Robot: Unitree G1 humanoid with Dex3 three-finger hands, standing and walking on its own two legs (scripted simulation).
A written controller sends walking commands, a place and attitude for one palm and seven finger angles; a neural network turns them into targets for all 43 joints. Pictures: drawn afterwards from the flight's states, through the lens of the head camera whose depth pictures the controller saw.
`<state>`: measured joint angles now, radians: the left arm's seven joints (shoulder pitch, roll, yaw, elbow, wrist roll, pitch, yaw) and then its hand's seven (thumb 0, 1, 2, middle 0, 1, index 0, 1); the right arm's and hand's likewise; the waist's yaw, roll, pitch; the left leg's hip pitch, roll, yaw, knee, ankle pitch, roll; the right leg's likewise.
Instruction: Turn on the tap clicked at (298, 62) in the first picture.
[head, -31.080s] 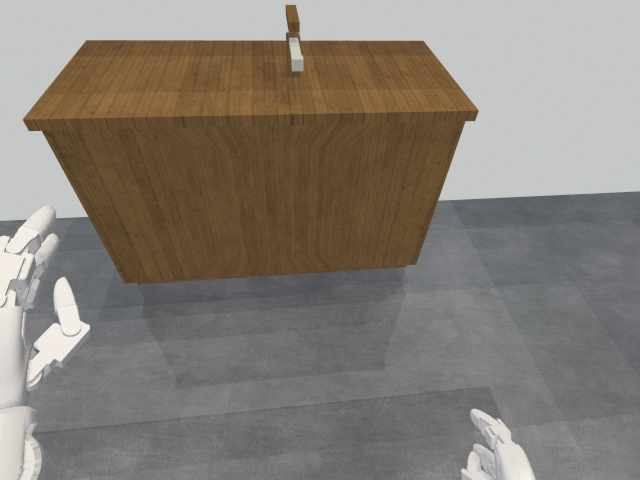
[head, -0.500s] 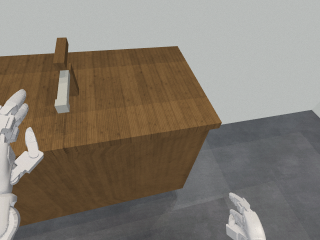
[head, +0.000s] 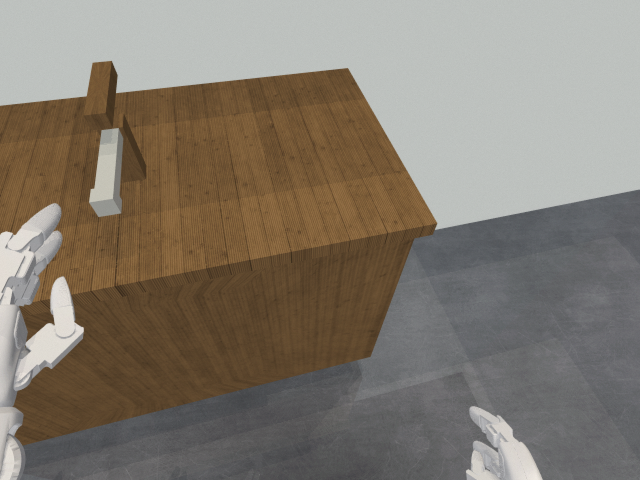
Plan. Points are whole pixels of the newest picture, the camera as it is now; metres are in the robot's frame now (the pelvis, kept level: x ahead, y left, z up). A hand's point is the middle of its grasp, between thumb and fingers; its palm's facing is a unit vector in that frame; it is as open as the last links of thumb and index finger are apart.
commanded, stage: come to a stop and stand still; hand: left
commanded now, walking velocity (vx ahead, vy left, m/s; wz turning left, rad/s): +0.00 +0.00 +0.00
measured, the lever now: (106, 201) +0.41 +0.32 +0.09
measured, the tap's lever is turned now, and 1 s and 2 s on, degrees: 0 0 0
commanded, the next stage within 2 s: look again from close up in 0.32 s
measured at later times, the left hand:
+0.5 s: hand (58, 333) +0.21 +0.25 +0.16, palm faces +0.41 -0.84 -0.34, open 7.4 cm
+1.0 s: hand (31, 261) +0.25 +0.27 +0.20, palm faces +0.43 -0.87 -0.25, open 7.4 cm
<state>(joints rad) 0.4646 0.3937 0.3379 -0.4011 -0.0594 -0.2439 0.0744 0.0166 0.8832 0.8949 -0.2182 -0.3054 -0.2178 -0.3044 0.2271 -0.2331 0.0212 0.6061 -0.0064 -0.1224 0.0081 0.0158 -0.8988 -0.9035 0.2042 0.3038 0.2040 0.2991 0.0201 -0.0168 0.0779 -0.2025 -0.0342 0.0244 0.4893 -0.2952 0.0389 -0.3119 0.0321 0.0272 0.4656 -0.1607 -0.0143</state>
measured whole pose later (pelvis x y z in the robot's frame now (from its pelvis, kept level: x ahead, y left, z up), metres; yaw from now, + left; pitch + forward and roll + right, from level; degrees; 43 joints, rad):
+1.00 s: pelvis +0.01 +0.01 +0.00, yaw +1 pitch -2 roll +0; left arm 0.18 0.35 0.38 -0.34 -0.15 0.01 0.02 0.02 0.89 0.90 -0.21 -0.30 -0.21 -0.30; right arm 0.23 -0.23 0.05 0.66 -0.01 -0.14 0.01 0.02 -0.90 -0.90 0.20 0.30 0.21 0.30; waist 0.05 0.03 -0.01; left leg -0.13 -0.06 0.00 0.45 -0.29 0.04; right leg -0.25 0.02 0.04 0.47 -0.19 -0.01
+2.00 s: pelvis +0.00 -0.03 -0.01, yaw +5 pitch -1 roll +0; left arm 0.45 0.28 0.25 -0.49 -0.19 0.04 0.12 0.02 0.89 0.90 -0.21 -0.30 -0.21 -0.30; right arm 0.19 -0.23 0.03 0.68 0.01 -0.25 -0.07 0.02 -0.90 -0.90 0.20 0.30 0.20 0.30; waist 0.09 0.04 -0.03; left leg -0.26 -0.04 -0.07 0.65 -0.37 0.01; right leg -0.34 0.03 -0.05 0.63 -0.28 -0.05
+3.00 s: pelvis +0.01 -0.05 -0.01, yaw +6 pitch -2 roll +0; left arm 0.47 0.22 0.23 -0.54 -0.26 0.18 0.12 0.02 0.89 0.90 -0.21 -0.30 -0.21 -0.30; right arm 0.18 -0.24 0.05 0.69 0.03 -0.28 -0.09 0.02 -0.90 -0.90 0.20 0.30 0.20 0.30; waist 0.10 0.07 -0.04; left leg -0.23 -0.01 -0.10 0.63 -0.37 -0.03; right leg -0.31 0.06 -0.08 0.61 -0.27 -0.08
